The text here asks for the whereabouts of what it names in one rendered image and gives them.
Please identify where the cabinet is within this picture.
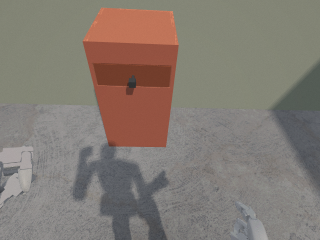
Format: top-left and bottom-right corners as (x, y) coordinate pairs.
(82, 7), (179, 147)

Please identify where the handle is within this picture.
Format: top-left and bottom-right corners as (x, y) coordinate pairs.
(128, 75), (136, 88)

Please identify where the robot right hand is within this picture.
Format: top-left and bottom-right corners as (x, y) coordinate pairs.
(230, 201), (269, 240)

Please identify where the drawer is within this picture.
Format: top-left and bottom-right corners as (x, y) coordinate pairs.
(93, 63), (171, 87)

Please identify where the robot left hand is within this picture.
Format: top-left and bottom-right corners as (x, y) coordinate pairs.
(0, 145), (36, 209)

